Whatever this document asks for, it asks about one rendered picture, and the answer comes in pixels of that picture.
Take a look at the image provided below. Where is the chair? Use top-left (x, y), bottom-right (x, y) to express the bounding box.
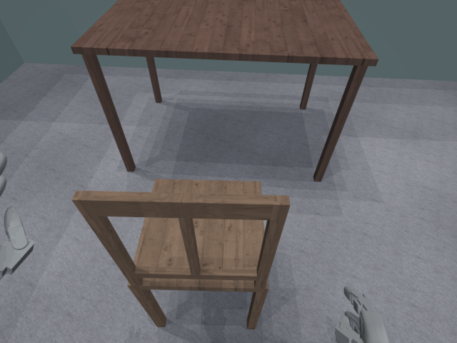
top-left (72, 179), bottom-right (290, 329)

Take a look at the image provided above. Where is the right robot hand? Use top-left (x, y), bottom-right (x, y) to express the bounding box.
top-left (335, 286), bottom-right (390, 343)

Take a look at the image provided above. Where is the left robot hand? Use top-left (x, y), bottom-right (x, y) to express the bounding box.
top-left (0, 152), bottom-right (34, 279)

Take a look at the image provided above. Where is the table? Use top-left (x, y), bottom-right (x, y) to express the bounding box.
top-left (71, 0), bottom-right (378, 182)

